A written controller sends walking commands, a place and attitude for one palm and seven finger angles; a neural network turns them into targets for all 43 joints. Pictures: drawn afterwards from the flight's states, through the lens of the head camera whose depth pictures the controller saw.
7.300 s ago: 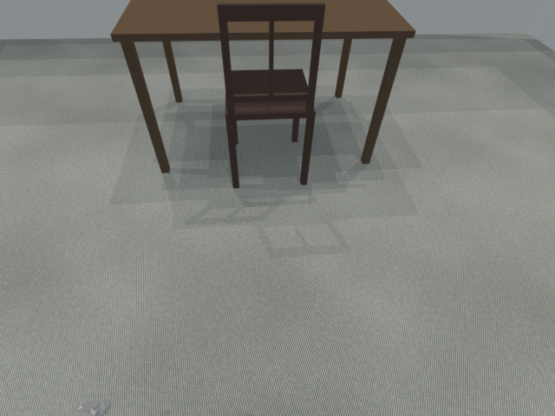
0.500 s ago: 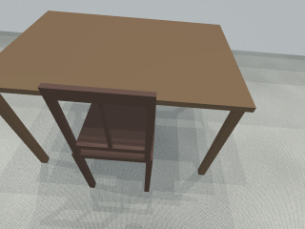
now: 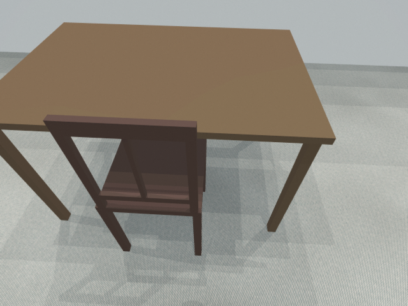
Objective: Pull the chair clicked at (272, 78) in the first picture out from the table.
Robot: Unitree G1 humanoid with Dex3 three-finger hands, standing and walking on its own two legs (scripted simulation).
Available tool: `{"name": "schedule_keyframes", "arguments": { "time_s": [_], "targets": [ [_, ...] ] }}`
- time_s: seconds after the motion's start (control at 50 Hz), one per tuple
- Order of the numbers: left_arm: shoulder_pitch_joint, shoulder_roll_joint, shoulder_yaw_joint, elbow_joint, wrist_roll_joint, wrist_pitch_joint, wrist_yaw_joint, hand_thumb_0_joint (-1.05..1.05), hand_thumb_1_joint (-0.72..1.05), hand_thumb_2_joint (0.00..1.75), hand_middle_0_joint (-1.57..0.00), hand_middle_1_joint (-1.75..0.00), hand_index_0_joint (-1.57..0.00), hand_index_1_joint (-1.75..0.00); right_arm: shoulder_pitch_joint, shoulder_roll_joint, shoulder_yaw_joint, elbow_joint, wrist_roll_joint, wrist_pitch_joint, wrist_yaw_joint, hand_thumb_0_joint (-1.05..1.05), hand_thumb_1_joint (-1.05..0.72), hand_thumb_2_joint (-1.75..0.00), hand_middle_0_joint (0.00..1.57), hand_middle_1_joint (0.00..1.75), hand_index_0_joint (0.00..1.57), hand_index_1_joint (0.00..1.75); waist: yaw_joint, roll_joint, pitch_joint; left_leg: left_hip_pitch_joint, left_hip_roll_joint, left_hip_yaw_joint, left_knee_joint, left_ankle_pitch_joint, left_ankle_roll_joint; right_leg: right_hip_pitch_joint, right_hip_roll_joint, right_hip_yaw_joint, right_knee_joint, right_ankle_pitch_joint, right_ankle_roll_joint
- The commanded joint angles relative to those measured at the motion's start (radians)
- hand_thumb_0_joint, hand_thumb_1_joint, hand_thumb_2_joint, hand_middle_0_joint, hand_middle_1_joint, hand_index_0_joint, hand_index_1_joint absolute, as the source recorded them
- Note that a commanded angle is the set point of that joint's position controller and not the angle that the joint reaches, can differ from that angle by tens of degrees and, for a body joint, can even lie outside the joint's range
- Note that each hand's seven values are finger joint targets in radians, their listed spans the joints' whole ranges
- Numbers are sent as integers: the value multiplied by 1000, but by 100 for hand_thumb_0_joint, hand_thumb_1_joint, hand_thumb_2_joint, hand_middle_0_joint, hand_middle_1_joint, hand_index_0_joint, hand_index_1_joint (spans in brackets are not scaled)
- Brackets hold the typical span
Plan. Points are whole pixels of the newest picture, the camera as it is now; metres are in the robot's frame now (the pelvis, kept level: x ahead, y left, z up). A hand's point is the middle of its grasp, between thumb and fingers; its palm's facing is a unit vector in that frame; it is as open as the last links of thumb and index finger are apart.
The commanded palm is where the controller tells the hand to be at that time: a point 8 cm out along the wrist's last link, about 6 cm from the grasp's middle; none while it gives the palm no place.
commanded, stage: come to a stop and stand still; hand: left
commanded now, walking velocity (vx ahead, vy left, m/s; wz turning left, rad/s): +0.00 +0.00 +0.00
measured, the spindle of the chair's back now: (136, 170) +0.49 +0.24 -0.11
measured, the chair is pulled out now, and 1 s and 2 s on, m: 0.00 0.00 0.00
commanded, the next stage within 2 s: look again from close up in 0.10 s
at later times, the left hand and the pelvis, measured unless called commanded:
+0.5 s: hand out of the picture +0.02 +0.22 -0.18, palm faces +0.02 -0.97 -0.22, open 7.4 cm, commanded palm none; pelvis -0.01 +0.03 -0.01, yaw +0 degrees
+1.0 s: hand out of the picture -0.05 +0.24 -0.18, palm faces -0.01 -0.98 -0.19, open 7.4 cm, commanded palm none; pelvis -0.04 +0.07 -0.01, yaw -2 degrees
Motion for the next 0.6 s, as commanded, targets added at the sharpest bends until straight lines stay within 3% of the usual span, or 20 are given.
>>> {"name": "schedule_keyframes", "arguments": {
  "time_s": [0.0, 0.1, 0.16, 0.18, 0.2, 0.22, 0.24, 0.28, 0.3, 0.34, 0.4, 0.48, 0.58],
  "targets": [
    [66, 105, 18, -28, -3, -11, 9, 0, 90, 90, -20, -30, -20, -30, 84, -77, -12, -12, -2, -7, 0, 0, -90, -90, 20, 30, 20, 30, -8, -6, 34, -57, 48, -30, -46, 144, 38, 8, -136, 140, -96, 176, 11],
    [72, 101, 18, -30, -2, -9, 8, 0, 90, 90, -20, -30, -20, -30, 87, -77, -11, -12, -3, -6, 1, 0, -90, -90, 20, 30, 20, 30, -3, -8, 60, -69, 45, -31, -50, 123, 39, -12, -132, 142, -111, 105, 12],
    [73, 103, 20, -30, -2, -12, 9, 0, 90, 90, -20, -30, -20, -30, 92, -77, -12, -14, -3, -9, 2, 0, -90, -90, 20, 30, 20, 30, -6, -9, 44, -61, 46, -34, -50, 144, 40, -5, -132, 141, -105, 125, 10],
    [67, 256, 7, -116, 5, -28, 16, 0, 90, 90, -20, -30, -20, -30, 7, -147, -31, -117, -28, 6, 15, 0, -90, -90, 20, 30, 20, 30, -26, -37, 123, -104, -15, -69, 18, 156, 53, -78, -81, 154, -37, 109, 8],
    [91, 189, 24, -113, 4, -31, 17, 0, 90, 90, -20, -30, -20, -30, 30, -152, -48, -137, -13, -14, 14, 0, -90, -90, 20, 30, 20, 30, -1, -16, 56, -146, 25, -33, 79, 47, 44, -83, -150, 186, -48, -21, -1],
    [80, 194, 21, -126, 7, -41, 17, 0, 90, 90, -20, -30, -20, -30, 42, -128, -47, -139, -11, -19, 14, 0, -90, -90, 20, 30, 20, 30, -20, -2, -51, -124, 4, -36, 117, 59, 49, -36, -176, 228, -59, 42, -23],
    [70, 189, 26, -135, 8, -46, 17, 0, 90, 90, -20, -30, -20, -30, 54, -120, -50, -139, -9, -19, 13, 0, -90, -90, 20, 30, 20, 30, -25, -9, -88, -127, -3, -26, 140, 39, 47, -24, -196, 241, -74, 13, -35],
    [69, 176, 23, -148, 8, -42, 21, 0, 90, 90, -20, -30, -20, -30, 66, -100, -39, -150, -10, -13, 17, 0, -90, -90, 20, 30, 20, 30, -26, -99, -69, -157, -10, -17, 160, 25, 54, -17, -199, 241, -79, 34, -42],
    [67, 168, 25, -147, 9, -39, 21, 0, 90, 90, -20, -30, -20, -30, 65, -104, -44, -150, -10, -13, 17, 0, -90, -90, 20, 30, 20, 30, -26, -112, -45, -162, -10, -20, 168, 30, 56, -44, -198, 231, -83, 8, -38],
    [43, 168, 30, -163, 10, -34, 22, 0, 90, 90, -20, -30, -20, -30, 64, -120, -47, -153, -9, -18, 16, 0, -90, -90, 20, 30, 20, 30, -32, -52, 1, -160, 4, -27, 144, 83, 61, -84, -174, 193, -43, 70, -33],
    [56, 145, 21, -170, 8, -20, 22, 0, 90, 90, -20, -30, -20, -30, 65, -115, -37, -155, -11, -22, 17, 0, -90, -90, 20, 30, 20, 30, -19, 20, -14, -154, 35, -46, 97, 185, 67, -48, -127, 117, 51, 177, -3],
    [62, 140, 16, -183, 9, -6, 22, 0, 90, 90, -20, -30, -20, -30, 42, -139, -33, -164, -10, -21, 15, 0, -90, -90, 20, 30, 20, 30, -2, 31, 1, -152, 65, -63, 66, 279, 78, -43, -106, 85, 79, 154, 17],
    [49, 141, 16, -192, 11, 2, 19, 0, 90, 90, -20, -30, -20, -30, 25, -151, -30, -167, -9, -17, 17, 0, -90, -90, 20, 30, 20, 30, -1, 46, 32, -166, 70, -78, 10, 198, 85, -50, -98, 80, 66, 86, 31]
  ]
}}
